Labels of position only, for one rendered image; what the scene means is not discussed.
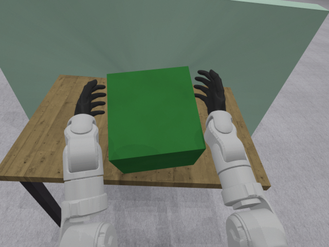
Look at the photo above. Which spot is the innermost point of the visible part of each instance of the carton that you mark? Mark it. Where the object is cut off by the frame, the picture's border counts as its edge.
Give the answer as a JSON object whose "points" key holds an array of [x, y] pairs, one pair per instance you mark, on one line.
{"points": [[153, 120]]}

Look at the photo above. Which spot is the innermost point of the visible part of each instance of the robot right forearm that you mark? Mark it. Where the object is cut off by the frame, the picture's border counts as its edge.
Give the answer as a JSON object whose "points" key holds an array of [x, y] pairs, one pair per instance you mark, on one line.
{"points": [[240, 189]]}

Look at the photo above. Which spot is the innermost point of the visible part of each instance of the right robot upper arm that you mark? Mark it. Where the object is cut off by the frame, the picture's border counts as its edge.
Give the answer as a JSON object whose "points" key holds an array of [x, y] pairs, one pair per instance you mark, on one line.
{"points": [[255, 228]]}

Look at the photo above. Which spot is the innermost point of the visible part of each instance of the robot left forearm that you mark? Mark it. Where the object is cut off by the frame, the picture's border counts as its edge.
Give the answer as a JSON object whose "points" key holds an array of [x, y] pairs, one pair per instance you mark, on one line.
{"points": [[82, 164]]}

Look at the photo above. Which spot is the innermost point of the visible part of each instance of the robot left hand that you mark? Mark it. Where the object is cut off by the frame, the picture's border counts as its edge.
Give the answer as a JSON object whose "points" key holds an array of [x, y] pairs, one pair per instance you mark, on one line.
{"points": [[84, 104]]}

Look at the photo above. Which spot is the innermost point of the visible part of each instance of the robot right hand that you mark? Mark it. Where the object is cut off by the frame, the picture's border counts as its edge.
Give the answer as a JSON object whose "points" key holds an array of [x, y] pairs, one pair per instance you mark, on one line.
{"points": [[215, 99]]}

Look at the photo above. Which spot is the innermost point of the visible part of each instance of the table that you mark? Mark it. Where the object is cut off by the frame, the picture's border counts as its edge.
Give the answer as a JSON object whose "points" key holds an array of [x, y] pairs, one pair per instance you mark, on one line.
{"points": [[37, 154]]}

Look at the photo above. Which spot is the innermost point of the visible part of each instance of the left robot upper arm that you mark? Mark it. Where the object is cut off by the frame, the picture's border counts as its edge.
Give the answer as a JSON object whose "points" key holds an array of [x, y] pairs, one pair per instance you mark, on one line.
{"points": [[96, 234]]}

